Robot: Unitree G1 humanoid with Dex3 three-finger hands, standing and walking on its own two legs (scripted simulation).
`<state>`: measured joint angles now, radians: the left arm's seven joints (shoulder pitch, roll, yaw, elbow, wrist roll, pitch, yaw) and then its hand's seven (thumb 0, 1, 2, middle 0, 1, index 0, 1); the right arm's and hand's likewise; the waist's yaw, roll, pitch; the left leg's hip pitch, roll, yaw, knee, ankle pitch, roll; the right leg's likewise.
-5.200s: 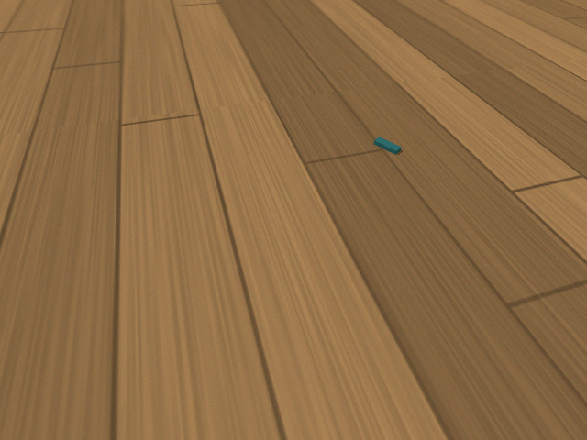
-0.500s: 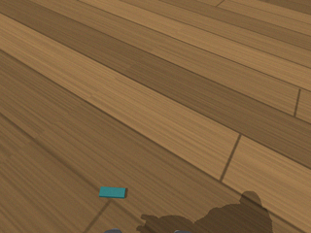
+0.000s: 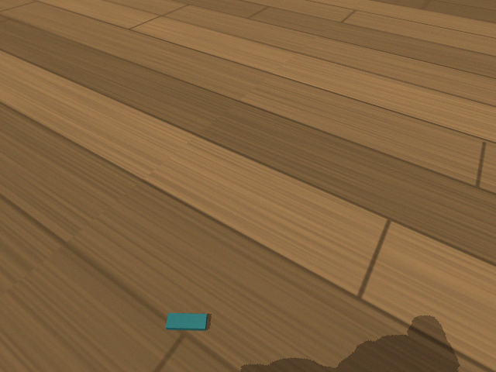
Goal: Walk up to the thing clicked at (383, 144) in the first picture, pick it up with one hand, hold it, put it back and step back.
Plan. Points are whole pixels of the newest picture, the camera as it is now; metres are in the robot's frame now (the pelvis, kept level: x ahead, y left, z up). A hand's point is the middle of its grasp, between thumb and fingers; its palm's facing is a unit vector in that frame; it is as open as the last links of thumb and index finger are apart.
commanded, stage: walk up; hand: left
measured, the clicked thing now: (186, 321) +0.46 +0.23 -0.75
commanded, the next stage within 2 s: none
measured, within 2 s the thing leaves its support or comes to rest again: neither
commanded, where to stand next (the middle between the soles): +0.07 -0.01 m, yaw +1 degrees
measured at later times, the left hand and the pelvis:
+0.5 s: hand out of the picture +0.12 +0.26 -0.14, palm faces +0.00 -0.95 -0.32, open 7.3 cm; pelvis +0.02 +0.00 +0.01, yaw +0 degrees
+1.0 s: hand out of the picture +0.09 +0.27 -0.15, palm faces +0.02 -0.95 -0.32, open 7.3 cm; pelvis +0.02 +0.01 +0.01, yaw +1 degrees
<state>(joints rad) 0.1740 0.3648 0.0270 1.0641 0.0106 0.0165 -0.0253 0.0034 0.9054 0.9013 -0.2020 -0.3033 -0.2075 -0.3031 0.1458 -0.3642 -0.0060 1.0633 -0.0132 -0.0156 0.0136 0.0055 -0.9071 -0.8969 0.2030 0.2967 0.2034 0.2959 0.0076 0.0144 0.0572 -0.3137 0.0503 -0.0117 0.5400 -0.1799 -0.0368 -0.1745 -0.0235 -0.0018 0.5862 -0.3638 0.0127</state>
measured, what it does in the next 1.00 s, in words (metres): stands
